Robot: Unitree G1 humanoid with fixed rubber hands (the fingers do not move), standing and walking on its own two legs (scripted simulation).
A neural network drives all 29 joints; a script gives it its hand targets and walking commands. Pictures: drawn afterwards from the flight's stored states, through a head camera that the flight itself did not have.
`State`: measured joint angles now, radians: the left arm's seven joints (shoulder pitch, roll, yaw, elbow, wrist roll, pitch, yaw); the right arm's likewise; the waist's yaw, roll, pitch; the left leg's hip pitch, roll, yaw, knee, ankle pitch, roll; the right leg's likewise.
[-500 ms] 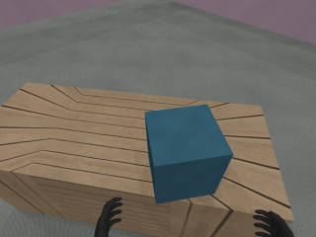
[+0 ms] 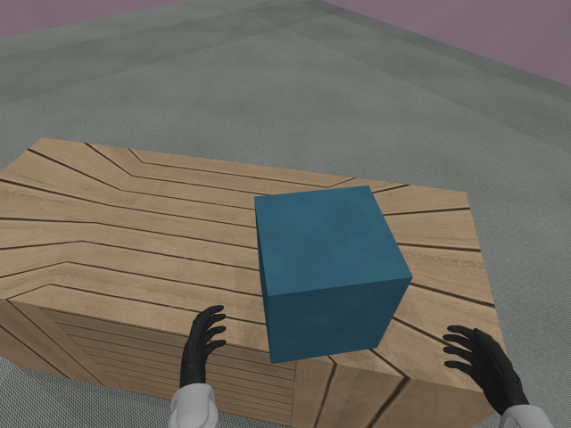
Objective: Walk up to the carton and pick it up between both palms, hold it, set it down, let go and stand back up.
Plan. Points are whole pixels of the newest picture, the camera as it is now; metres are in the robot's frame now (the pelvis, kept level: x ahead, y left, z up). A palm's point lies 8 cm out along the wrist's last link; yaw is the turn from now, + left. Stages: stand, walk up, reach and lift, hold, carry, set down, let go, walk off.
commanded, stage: reach and lift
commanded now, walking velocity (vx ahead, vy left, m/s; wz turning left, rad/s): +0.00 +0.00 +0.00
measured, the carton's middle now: (318, 276) +0.41 -0.01 -0.07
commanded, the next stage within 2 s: none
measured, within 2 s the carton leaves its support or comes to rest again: neither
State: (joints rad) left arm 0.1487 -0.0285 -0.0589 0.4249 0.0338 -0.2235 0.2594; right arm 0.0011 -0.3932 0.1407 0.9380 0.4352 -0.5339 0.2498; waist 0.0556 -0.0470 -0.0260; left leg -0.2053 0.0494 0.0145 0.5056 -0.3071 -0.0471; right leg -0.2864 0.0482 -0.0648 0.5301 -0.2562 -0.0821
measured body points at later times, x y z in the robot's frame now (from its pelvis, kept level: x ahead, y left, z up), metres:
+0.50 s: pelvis +0.01 +0.02 +0.01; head +0.01 +0.02 +0.46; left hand +0.27 +0.18 +0.04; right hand +0.29 -0.24 +0.02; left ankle -0.03 +0.15 -0.73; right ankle +0.02 -0.06 -0.73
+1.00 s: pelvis -0.01 +0.01 +0.01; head +0.00 +0.02 +0.46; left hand +0.29 +0.18 +0.07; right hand +0.33 -0.23 +0.07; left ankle -0.03 +0.15 -0.73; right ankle +0.02 -0.07 -0.73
